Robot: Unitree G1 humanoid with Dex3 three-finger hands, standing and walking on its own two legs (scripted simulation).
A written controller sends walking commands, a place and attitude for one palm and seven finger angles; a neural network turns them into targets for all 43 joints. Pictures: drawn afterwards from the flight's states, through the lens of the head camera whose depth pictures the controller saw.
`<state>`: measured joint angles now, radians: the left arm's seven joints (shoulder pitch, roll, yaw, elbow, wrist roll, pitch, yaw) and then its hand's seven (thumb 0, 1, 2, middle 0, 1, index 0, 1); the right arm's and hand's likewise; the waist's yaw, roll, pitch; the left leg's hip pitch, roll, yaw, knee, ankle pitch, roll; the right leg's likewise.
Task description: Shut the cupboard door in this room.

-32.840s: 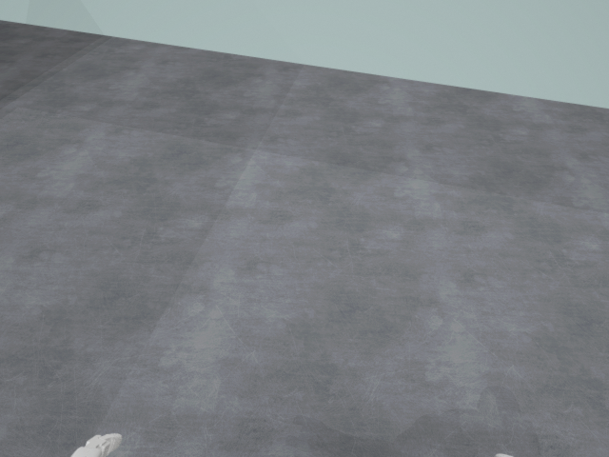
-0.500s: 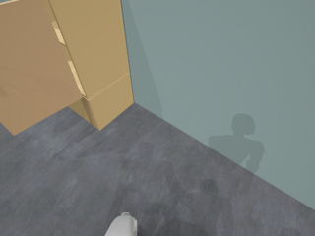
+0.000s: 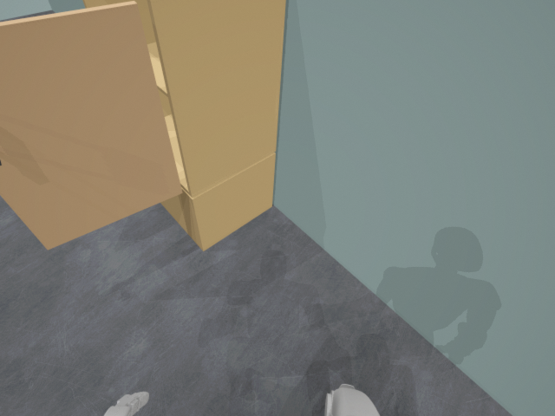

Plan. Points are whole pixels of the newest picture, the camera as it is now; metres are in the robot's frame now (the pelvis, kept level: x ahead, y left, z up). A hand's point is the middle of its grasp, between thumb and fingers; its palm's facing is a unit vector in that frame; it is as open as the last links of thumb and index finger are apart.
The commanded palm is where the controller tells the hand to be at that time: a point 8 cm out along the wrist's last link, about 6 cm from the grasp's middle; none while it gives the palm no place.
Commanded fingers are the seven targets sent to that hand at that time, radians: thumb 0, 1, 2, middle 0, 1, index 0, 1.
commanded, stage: turn to face it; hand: left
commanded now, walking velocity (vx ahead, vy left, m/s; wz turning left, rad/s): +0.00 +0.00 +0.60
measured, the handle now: out of the picture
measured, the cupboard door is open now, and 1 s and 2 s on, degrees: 83 83 83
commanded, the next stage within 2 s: take the last steps up to it in 1.00 s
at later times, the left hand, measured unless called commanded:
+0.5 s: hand out of the picture +0.07 +0.17 -0.17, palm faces +0.31 -0.92 -0.24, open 7.4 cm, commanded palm none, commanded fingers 0.00 0.90 0.90 -0.20 -0.30 -0.20 -0.30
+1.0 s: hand out of the picture +0.00 +0.23 -0.17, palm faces +0.51 -0.83 -0.25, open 7.4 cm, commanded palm none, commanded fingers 0.00 0.90 0.90 -0.20 -0.30 -0.20 -0.30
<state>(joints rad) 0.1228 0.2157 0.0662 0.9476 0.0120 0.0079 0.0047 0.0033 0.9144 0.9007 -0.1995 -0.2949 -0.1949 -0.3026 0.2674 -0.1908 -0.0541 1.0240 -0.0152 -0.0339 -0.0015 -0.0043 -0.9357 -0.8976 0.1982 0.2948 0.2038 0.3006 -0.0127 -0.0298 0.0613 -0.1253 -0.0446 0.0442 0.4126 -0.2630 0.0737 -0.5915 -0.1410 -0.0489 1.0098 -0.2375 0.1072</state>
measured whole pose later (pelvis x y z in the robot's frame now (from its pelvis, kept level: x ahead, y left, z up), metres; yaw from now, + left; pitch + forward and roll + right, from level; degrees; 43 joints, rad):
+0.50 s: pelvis +0.05 -0.03 -0.01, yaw +18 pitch -2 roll +1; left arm 0.20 0.19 0.04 0.93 0.02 0.02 0.02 0.01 0.91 0.90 -0.21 -0.30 -0.20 -0.30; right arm 0.16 -0.25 -0.09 0.95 -0.02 0.08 0.04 0.01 -0.91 -0.90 0.19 0.29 0.20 0.30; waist -0.01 -0.01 0.10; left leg -0.44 0.07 0.04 0.97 -0.41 -0.07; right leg -0.24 -0.17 -0.29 0.54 -0.25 0.01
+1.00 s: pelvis +0.04 +0.01 +0.00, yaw +28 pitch -1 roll -1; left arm 0.18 0.25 0.06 0.98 0.01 0.06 0.02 0.01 0.91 0.90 -0.20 -0.30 -0.20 -0.30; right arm 0.21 -0.17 -0.03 0.96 -0.02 0.02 0.00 0.01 -0.91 -0.90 0.20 0.30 0.21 0.30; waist 0.00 -0.02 0.06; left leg -0.20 -0.05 0.00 0.42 -0.19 0.06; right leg -0.41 -0.09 -0.03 0.97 -0.41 0.10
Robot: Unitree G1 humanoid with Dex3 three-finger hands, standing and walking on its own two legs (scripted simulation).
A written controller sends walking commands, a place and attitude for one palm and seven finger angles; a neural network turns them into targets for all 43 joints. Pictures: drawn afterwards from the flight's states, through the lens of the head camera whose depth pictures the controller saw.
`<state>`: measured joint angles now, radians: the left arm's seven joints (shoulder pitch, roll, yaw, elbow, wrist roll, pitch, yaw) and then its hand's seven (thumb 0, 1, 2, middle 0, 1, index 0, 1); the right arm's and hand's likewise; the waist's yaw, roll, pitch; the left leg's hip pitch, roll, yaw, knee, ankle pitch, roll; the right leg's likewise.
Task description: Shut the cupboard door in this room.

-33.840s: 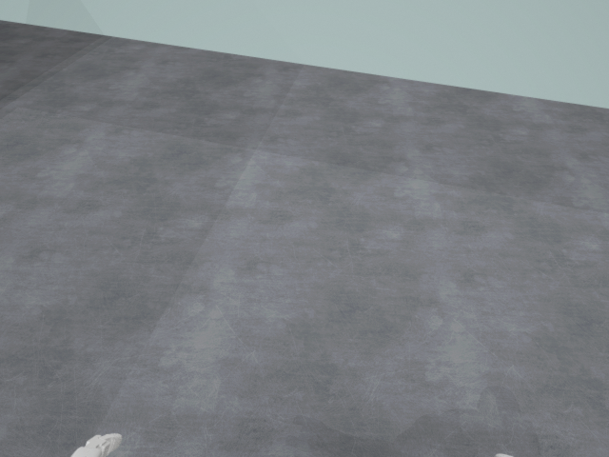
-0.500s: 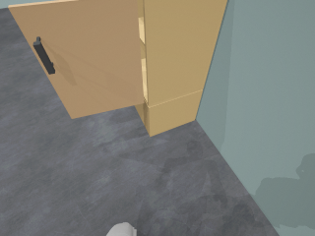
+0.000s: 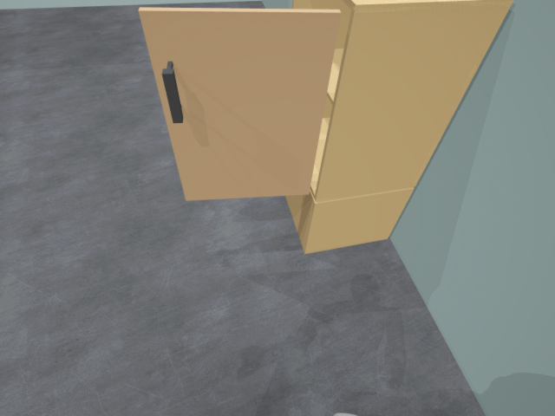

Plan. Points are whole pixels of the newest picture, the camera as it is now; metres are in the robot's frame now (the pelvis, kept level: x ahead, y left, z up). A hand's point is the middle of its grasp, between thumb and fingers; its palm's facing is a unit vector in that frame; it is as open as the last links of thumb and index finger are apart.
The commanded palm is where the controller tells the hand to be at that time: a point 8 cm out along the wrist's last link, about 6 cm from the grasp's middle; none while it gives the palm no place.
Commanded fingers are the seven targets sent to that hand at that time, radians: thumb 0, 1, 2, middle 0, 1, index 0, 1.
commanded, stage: take the last steps up to it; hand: left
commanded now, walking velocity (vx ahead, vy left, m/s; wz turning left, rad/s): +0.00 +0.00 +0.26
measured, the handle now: (174, 92) +0.78 +0.29 +0.02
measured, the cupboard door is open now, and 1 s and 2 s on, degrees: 83 83 83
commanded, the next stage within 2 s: come to a stop and stand still in 1.24 s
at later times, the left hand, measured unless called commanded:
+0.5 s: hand out of the picture -0.05 +0.13 -0.15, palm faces +0.22 -0.94 -0.25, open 7.3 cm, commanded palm none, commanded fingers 0.00 0.90 0.90 -0.20 -0.30 -0.20 -0.30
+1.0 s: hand (142, 387) +0.19 +0.24 -0.17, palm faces +0.15 -0.97 -0.20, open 7.4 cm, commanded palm none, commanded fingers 0.00 0.90 0.90 -0.20 -0.30 -0.20 -0.30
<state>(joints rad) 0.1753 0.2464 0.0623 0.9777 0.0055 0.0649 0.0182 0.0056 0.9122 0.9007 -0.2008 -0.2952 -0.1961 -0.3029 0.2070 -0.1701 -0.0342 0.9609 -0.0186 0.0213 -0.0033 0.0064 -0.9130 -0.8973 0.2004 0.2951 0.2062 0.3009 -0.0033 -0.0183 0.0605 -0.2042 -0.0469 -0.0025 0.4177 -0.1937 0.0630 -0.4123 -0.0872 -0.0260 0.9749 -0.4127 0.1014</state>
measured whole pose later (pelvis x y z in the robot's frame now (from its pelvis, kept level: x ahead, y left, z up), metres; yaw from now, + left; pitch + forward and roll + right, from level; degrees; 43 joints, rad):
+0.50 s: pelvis +0.01 -0.04 +0.01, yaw +8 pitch -1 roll +2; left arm 0.39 0.14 0.04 1.07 0.02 -0.05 0.01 0.00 0.92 0.90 -0.20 -0.30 -0.20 -0.30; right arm 0.27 -0.24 -0.09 1.06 -0.03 0.05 0.04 0.01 -0.91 -0.90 0.19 0.29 0.20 0.30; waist 0.02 0.04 0.02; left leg -0.46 0.08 0.01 0.94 -0.24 -0.05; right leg -0.08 -0.07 -0.14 0.33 -0.24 -0.01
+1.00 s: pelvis +0.14 +0.04 +0.00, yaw +4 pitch -1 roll +2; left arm 0.21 0.20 0.08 1.03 0.02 0.00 -0.01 0.01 0.92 0.90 -0.20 -0.29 -0.19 -0.30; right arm 0.35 -0.16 -0.05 1.08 -0.02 -0.07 -0.02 -0.01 -0.94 -0.90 0.20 0.29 0.20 0.30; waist 0.01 -0.04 0.02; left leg 0.02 -0.01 0.17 0.31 -0.30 0.02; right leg -0.61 -0.13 -0.08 1.02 -0.19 0.02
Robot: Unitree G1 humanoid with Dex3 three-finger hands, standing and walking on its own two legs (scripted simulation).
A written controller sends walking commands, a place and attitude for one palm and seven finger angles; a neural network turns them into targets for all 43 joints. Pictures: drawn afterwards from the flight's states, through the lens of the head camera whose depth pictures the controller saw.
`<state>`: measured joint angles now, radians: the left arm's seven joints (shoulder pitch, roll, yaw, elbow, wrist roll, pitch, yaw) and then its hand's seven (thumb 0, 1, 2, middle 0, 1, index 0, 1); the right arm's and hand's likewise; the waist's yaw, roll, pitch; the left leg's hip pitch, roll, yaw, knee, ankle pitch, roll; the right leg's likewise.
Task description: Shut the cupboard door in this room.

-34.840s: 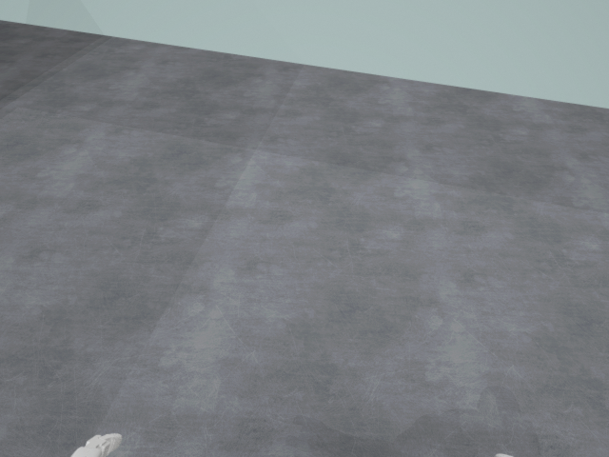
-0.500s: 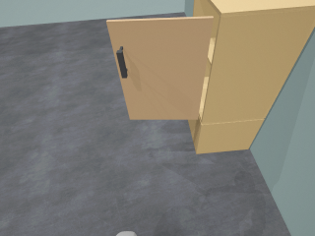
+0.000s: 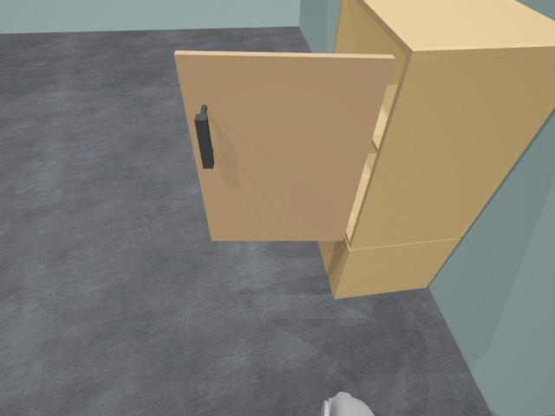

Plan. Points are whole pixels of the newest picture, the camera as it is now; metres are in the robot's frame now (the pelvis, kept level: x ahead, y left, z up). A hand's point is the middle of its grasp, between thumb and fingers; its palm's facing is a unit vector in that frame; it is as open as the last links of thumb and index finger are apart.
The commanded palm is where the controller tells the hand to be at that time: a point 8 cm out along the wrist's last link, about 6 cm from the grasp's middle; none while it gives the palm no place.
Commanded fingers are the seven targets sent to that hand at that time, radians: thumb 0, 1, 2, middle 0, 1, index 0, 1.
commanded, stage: take the last steps up to it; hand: left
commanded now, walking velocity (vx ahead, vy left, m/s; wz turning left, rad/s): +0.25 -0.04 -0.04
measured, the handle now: (206, 137) +0.65 +0.20 +0.03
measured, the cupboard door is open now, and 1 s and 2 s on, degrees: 83 83 83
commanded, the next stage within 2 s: come to a stop and stand still in 0.24 s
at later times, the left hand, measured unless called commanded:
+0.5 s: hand (216, 395) +0.19 +0.12 -0.16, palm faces +0.03 -0.97 -0.23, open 7.2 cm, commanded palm none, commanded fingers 0.00 0.90 0.90 -0.20 -0.30 -0.20 -0.30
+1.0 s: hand (203, 413) +0.16 +0.14 -0.18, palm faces +0.01 -0.97 -0.26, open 7.4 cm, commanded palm none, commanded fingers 0.00 0.90 0.90 -0.20 -0.30 -0.20 -0.30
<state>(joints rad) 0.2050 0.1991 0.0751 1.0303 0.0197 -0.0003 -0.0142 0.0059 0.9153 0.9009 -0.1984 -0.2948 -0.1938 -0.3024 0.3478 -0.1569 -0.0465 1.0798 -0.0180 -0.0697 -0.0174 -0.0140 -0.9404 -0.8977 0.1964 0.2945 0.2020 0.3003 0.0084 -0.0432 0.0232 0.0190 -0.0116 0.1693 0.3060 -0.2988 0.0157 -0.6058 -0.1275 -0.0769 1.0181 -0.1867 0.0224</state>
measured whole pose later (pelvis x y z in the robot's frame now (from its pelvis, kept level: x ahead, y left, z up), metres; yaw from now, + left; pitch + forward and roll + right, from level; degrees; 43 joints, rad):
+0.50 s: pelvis +0.16 -0.06 +0.00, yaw -2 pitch +0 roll +1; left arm 0.23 0.15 0.03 1.07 0.02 -0.03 0.02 0.00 0.94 0.90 -0.20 -0.30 -0.20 -0.30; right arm 0.19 -0.18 -0.05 1.06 -0.01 0.01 -0.01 0.01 -0.91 -0.90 0.19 0.29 0.20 0.30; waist 0.01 0.03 0.07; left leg -0.44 0.07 0.02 0.84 -0.33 -0.04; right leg -0.25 0.01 -0.14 0.43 -0.18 -0.09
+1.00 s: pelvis +0.14 -0.06 -0.01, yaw -3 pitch +0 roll +2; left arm 0.24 0.19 0.04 1.08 0.01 0.02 0.03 0.00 0.91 0.90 -0.20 -0.30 -0.20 -0.30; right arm 0.13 -0.15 -0.04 1.05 -0.01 0.02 -0.02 0.00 -0.91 -0.90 0.20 0.29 0.20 0.30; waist 0.01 -0.01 0.06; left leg -0.29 0.03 0.07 0.51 -0.21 -0.02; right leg -0.18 -0.05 -0.02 0.53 -0.34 0.02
